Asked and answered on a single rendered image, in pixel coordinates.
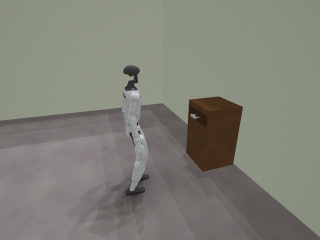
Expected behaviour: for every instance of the robot right hand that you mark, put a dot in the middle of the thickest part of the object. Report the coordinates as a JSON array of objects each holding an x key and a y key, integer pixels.
[{"x": 138, "y": 150}]

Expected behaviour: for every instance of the left robot foot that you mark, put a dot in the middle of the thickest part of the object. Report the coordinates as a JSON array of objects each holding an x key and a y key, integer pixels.
[{"x": 144, "y": 177}]

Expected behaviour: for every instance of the humanoid robot head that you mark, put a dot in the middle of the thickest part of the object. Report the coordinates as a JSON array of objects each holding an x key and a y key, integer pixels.
[{"x": 131, "y": 70}]

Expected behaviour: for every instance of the right robot forearm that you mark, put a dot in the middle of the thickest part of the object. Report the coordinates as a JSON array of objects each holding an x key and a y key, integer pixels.
[{"x": 134, "y": 130}]

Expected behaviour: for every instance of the robot left hand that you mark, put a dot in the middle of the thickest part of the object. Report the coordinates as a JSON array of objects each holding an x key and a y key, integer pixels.
[{"x": 126, "y": 128}]

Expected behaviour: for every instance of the handle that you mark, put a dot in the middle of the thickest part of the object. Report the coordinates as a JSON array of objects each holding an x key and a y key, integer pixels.
[{"x": 193, "y": 116}]

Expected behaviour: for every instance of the cabinet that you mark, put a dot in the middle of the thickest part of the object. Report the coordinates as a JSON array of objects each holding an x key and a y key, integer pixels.
[{"x": 214, "y": 146}]

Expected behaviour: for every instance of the left robot forearm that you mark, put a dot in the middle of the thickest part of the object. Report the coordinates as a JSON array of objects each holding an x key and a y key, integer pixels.
[{"x": 124, "y": 114}]

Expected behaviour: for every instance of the left robot upper arm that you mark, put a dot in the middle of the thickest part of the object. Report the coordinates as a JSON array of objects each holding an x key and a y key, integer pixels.
[{"x": 122, "y": 103}]

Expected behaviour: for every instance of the right robot upper arm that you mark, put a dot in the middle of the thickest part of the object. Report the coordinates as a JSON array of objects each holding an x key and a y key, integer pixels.
[{"x": 134, "y": 98}]

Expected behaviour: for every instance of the drawer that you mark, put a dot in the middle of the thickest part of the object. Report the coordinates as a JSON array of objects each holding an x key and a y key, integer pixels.
[{"x": 202, "y": 117}]

